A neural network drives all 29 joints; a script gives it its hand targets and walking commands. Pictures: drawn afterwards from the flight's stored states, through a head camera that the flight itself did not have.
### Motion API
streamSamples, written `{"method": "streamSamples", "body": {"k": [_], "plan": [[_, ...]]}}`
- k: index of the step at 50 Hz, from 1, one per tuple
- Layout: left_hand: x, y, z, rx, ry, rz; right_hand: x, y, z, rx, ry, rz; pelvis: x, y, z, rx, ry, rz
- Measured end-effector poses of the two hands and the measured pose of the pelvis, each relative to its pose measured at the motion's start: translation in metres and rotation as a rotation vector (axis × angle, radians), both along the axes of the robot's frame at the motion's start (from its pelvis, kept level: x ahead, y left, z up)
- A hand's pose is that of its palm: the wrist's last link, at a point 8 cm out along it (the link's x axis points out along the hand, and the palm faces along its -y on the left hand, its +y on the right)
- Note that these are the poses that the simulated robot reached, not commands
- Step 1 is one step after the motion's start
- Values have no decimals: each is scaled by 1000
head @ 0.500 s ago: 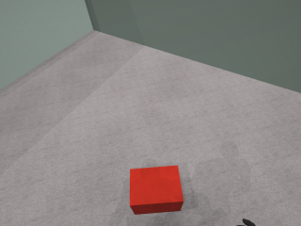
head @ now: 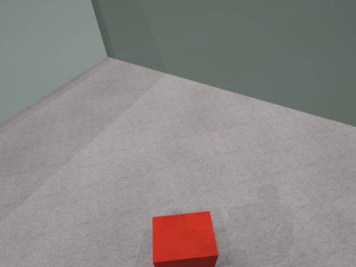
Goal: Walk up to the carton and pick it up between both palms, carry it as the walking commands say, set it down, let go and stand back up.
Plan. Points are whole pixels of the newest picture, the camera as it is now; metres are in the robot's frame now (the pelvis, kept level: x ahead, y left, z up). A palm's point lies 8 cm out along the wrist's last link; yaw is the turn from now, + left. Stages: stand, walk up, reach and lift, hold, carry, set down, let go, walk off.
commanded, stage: walk up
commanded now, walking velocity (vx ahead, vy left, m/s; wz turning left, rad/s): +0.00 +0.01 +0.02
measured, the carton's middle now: (183, 243) +0.40 +0.01 -0.66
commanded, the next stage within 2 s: stand in 0.58 s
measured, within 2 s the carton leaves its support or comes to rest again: neither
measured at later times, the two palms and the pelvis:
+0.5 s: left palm out of the picture +0.00 +0.20 -0.14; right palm out of the picture +0.01 -0.23 -0.15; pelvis +0.02 -0.01 +0.00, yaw +1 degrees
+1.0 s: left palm out of the picture +0.18 +0.23 -0.12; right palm (284, 259) +0.19 -0.23 -0.13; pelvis +0.01 +0.00 -0.02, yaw -1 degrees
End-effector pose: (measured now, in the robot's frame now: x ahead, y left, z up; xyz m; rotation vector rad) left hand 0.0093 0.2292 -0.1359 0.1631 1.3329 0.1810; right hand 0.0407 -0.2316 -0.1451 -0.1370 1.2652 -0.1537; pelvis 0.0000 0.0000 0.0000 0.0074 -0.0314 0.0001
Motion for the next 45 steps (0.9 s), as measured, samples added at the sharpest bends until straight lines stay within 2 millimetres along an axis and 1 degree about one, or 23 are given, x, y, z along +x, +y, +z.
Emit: {"method": "streamSamples", "body": {"k": [6, 9, 12, 17, 25, 32, 39, 40, 41, 42, 45], "plan": [[12, -9, 1, -13, -20, -5, -27, -4, 1, 2, 71, -28, 6, -6, 4, -2, 3, 0], [13, -14, -1, -22, -16, -2, -35, -4, 2, 2, 98, -33, 8, -8, 4, -2, 4, 2], [11, -18, -2, -31, -3, 3, -39, -3, 2, 3, 117, -35, 10, -9, 4, -1, 6, 4], [4, -24, -5, -40, 26, 16, -38, -1, 1, 9, 131, -35, 14, -11, 4, 0, 10, 7], [-6, -28, -6, -38, 64, 36, -27, 1, -1, 14, 125, -30, 20, -13, 3, 1, 17, 9], [-10, -25, -6, -32, 83, 37, -20, 2, -1, 14, 121, -29, 24, -12, 2, -1, 20, 4], [-10, -22, -8, -34, 91, 32, -23, 4, 0, 7, 131, -30, 26, -9, 2, -2, 19, -1], [-5, -20, -9, -36, 78, 45, -19, 4, 0, 10, 117, -36, 26, -9, 0, -1, 54, -3], [10, -17, -10, -32, 45, 50, -6, 2, -1, 11, 85, -43, 25, -8, -3, 0, 86, -8], [32, -13, -11, -24, 1, 41, 13, -1, -2, 9, 47, -42, 21, -7, -8, 0, 106, -9], [111, 0, -5, -14, -111, 21, 86, -8, 3, -11, -37, 20, 10, -5, -20, 4, 140, -6]]}}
